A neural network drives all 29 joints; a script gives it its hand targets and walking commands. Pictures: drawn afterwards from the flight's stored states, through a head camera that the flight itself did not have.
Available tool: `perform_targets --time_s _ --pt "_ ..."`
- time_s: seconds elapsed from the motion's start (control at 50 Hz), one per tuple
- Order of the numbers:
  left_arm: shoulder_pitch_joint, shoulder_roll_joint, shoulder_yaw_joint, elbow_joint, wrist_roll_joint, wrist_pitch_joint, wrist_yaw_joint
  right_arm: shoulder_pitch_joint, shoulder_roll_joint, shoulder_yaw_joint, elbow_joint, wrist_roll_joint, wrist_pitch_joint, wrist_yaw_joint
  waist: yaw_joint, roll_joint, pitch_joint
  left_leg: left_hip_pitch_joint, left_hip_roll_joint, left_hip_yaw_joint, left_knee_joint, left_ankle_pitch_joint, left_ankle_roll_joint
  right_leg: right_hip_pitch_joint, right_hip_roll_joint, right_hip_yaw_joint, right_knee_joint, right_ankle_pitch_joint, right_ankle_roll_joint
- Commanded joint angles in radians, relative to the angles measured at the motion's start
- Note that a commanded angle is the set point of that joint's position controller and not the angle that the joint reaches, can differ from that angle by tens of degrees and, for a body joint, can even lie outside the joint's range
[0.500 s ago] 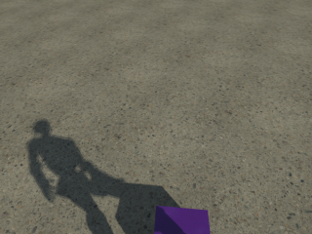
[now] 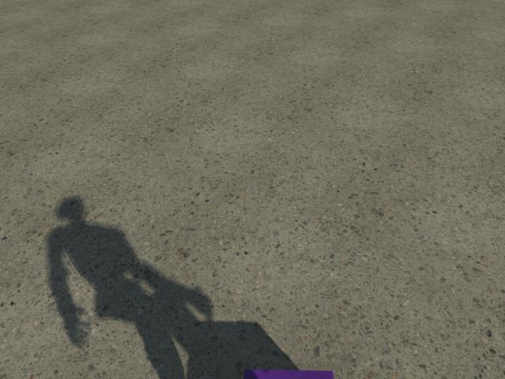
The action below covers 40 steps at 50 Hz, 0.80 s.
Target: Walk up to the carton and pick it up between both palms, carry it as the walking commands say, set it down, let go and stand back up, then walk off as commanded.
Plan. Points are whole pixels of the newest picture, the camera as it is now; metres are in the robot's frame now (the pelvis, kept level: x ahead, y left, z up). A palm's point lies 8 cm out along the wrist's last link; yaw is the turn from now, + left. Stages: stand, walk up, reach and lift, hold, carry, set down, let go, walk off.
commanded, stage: walk off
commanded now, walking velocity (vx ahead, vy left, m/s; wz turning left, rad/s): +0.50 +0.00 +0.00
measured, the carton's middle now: out of the picture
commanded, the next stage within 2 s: none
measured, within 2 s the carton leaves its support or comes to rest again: neither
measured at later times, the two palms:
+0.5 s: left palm (121, 305) +0.29 +0.28 -0.10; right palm out of the picture -0.05 -0.15 -0.09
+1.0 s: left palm out of the picture +0.00 +0.28 -0.12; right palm out of the picture +0.18 -0.22 -0.11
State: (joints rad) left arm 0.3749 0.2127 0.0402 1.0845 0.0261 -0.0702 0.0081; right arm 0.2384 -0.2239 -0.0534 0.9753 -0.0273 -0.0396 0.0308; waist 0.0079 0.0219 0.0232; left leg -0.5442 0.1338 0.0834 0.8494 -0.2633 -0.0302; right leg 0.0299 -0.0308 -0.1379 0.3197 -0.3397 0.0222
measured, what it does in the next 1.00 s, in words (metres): walks ahead: left foot, then right foot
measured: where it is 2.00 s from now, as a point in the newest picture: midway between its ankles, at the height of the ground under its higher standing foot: outside the picture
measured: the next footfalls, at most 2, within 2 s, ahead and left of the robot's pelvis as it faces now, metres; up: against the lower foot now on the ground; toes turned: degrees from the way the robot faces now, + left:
left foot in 0.10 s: +0.22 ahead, +0.14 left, +0.00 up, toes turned +9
right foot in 0.72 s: +0.03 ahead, -0.09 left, +0.00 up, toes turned -10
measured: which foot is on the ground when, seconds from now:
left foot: up 0.00-0.08, down 0.10-0.76, up 0.78-1.00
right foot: down 0.00-0.12, up 0.14-0.70, down 0.72-1.00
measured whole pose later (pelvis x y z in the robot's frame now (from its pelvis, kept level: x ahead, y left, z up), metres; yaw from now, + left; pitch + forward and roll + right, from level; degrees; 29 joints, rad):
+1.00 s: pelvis +0.10 +0.04 +0.01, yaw -1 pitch +0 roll +0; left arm 0.48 0.19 0.04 1.13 0.03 -0.07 0.01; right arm 0.20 -0.24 -0.09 0.94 -0.03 0.00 0.05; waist 0.04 0.00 -0.02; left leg -0.59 0.12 0.06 0.84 -0.12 -0.07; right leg 0.04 -0.06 -0.15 0.23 -0.28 0.02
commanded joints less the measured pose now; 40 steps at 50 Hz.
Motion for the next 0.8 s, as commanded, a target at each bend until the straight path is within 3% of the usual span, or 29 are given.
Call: perform_targets --time_s 0.0,0.04,0.06,0.08,0.1,0.12,0.14,0.16,0.18,0.2,0.24,0.28,0.3,0.32,0.36,0.38,0.46,0.52,0.58,0.66,0.7,0.72,0.74,0.76,0.78 --pt "-0.041 0.126 0.016 -0.035 0.000 -0.025 -0.002 -0.024 -0.007 -0.001 -0.060 0.001 0.003 0.011 -0.030 -0.174 0.149 0.134 -0.033 0.044 -0.160 0.085 0.001 -0.254 -0.213 0.097 -0.158 0.286 -0.125" --pt "-0.027 0.153 0.019 -0.028 0.000 -0.021 -0.005 -0.001 -0.027 -0.010 -0.059 0.000 0.000 0.005 -0.052 -0.146 0.131 0.223 -0.055 0.062 -0.200 0.093 0.025 -0.244 -0.236 0.099 -0.089 0.343 -0.117" --pt "-0.035 0.166 0.022 -0.029 -0.001 -0.019 -0.006 0.060 -0.048 -0.020 -0.040 0.000 -0.005 0.000 -0.087 -0.109 0.101 0.327 -0.080 0.079 -0.246 0.102 0.036 -0.247 -0.227 0.077 0.012 0.433 -0.102" --pt "-0.015 0.156 0.018 -0.027 0.000 -0.017 -0.008 0.175 -0.087 -0.036 0.002 -0.004 -0.015 -0.008 -0.129 -0.045 0.032 0.489 -0.106 0.087 -0.273 0.080 0.052 -0.268 -0.182 0.028 0.202 0.515 -0.086" --pt "0.001 0.136 0.008 -0.034 0.005 -0.014 -0.007 0.361 -0.156 -0.057 0.045 -0.018 -0.027 -0.020 -0.218 0.047 -0.078 0.675 0.018 -0.046 -0.324 -0.027 0.071 -0.367 -0.127 -0.004 0.491 0.336 -0.063" --pt "0.019 0.092 0.013 -0.059 -0.010 -0.012 -0.007 0.490 -0.268 -0.072 0.077 -0.022 -0.039 -0.031 -0.219 0.330 -0.203 0.781 0.262 -0.445 -0.523 0.026 0.076 -0.460 0.029 0.025 0.817 -0.199 -0.012" --pt "0.022 0.111 0.025 -0.054 -0.016 -0.013 -0.005 0.451 -0.278 -0.063 0.085 -0.014 -0.044 -0.034 -0.174 0.242 -0.207 0.800 0.275 -0.567 -0.566 0.318 0.069 -0.512 0.063 0.155 0.967 -0.242 -0.010" --pt "-0.012 0.101 0.033 -0.067 -0.034 -0.018 -0.004 0.353 -0.271 -0.056 0.081 -0.021 -0.054 -0.035 -0.127 0.126 -0.167 0.856 0.226 -0.400 -0.479 0.572 0.079 -0.620 0.044 0.212 1.003 -0.140 -0.030" --pt "-0.050 0.098 0.032 -0.071 -0.035 -0.025 -0.003 0.306 -0.236 -0.050 0.079 -0.022 -0.065 -0.033 -0.124 0.068 -0.145 0.871 0.183 -0.287 -0.402 0.792 0.070 -0.669 0.023 0.208 0.990 -0.097 -0.039" --pt "-0.071 0.096 0.032 -0.084 -0.028 -0.023 -0.004 0.290 -0.185 -0.038 0.083 -0.019 -0.067 -0.032 -0.111 0.060 -0.174 0.874 0.142 -0.224 -0.374 0.840 0.049 -0.653 0.008 0.200 0.939 -0.052 -0.047" --pt "-0.073 0.062 0.025 -0.097 -0.022 0.005 -0.015 0.288 -0.106 -0.011 0.087 -0.010 -0.066 -0.034 -0.082 0.138 -0.175 0.801 0.102 -0.182 -0.412 0.827 0.026 -0.579 0.017 0.184 0.872 0.000 -0.028" --pt "-0.083 0.031 0.016 -0.116 -0.016 0.040 -0.022 0.274 -0.105 -0.007 0.083 0.009 -0.078 -0.038 -0.037 0.142 -0.180 0.693 0.132 -0.218 -0.517 0.642 0.062 -0.499 -0.002 0.165 0.833 0.041 -0.008" --pt "-0.115 0.041 0.017 -0.117 -0.013 0.054 -0.022 0.281 -0.094 -0.003 0.084 0.013 -0.081 -0.039 -0.037 0.094 -0.151 0.673 0.112 -0.212 -0.544 0.586 0.036 -0.488 0.005 0.155 0.812 0.033 0.002" --pt "-0.138 0.030 0.014 -0.127 -0.010 0.063 -0.024 0.290 -0.108 -0.006 0.089 0.016 -0.083 -0.042 -0.032 0.106 -0.144 0.650 0.125 -0.232 -0.577 0.511 0.043 -0.473 0.001 0.155 0.778 0.039 0.006" --pt "-0.174 0.044 0.014 -0.132 -0.006 0.079 -0.027 0.311 -0.097 0.000 0.096 0.020 -0.083 -0.044 -0.028 0.102 -0.116 0.608 0.120 -0.236 -0.644 0.371 0.013 -0.436 -0.004 0.156 0.733 0.051 0.013" --pt "-0.191 0.044 0.012 -0.137 -0.009 0.083 -0.029 0.314 -0.105 -0.003 0.098 0.017 -0.079 -0.044 -0.029 0.131 -0.110 0.591 0.128 -0.244 -0.675 0.263 0.015 -0.416 -0.004 0.153 0.687 0.049 0.014" --pt "-0.279 0.068 0.015 -0.146 -0.010 0.096 -0.029 0.369 -0.085 0.004 0.113 0.014 -0.058 -0.046 -0.054 0.138 -0.058 0.548 0.122 -0.237 -0.753 0.009 0.000 -0.360 0.011 0.133 0.565 0.028 0.016" --pt "-0.290 0.070 0.018 -0.139 -0.012 0.097 -0.029 0.390 -0.089 0.001 0.117 0.012 -0.040 -0.049 -0.055 0.148 -0.034 0.484 0.126 -0.216 -0.790 -0.155 -0.006 -0.304 0.030 0.108 0.483 -0.016 0.003" --pt "-0.279 0.062 0.022 -0.130 -0.014 0.094 -0.027 0.381 -0.096 -0.006 0.112 0.010 -0.019 -0.054 -0.048 0.179 -0.008 0.396 0.119 -0.174 -0.818 -0.249 -0.007 -0.225 0.049 0.072 0.361 -0.055 -0.025" --pt "-0.206 0.041 0.024 -0.105 -0.017 0.084 -0.013 0.323 -0.091 -0.017 0.091 0.012 0.019 -0.069 -0.026 0.225 0.018 0.311 0.075 -0.086 -0.819 -0.223 0.001 -0.120 0.073 -0.025 0.132 -0.092 -0.053" --pt "-0.088 0.023 0.025 -0.065 -0.017 0.080 -0.001 0.264 -0.099 -0.029 0.076 0.017 0.040 -0.080 0.028 0.193 0.035 0.202 0.021 -0.013 -0.749 -0.273 -0.022 0.007 0.069 -0.099 -0.074 -0.003 -0.067" --pt "0.012 0.028 0.027 -0.026 -0.010 0.076 0.006 0.214 -0.087 -0.034 0.057 0.024 0.046 -0.079 0.062 0.137 0.057 0.092 -0.034 0.036 -0.653 -0.292 -0.058 0.104 0.060 -0.117 -0.150 -0.001 -0.073" --pt "0.090 0.055 0.030 0.008 -0.002 0.067 0.013 0.163 -0.032 -0.030 0.032 0.029 0.048 -0.077 0.077 -0.078 0.056 -0.091 -0.072 0.081 -0.346 -0.273 -0.048 0.191 -0.097 0.106 -0.213 -0.114 -0.089" --pt "0.004 0.044 0.008 -0.031 0.005 0.061 0.012 0.125 0.082 0.003 -0.005 0.018 0.047 -0.073 0.026 -0.237 0.090 -0.298 -0.041 0.039 0.018 -0.290 -0.004 0.106 -0.299 0.311 -0.161 -0.234 -0.071" --pt "-0.030 0.232 0.056 -0.059 -0.006 0.067 0.028 0.037 0.060 -0.009 -0.069 0.020 0.051 -0.062 0.044 -0.336 0.157 -0.374 -0.021 -0.050 0.068 -0.141 -0.025 -0.161 -0.473 0.458 -0.337 -0.609 -0.171"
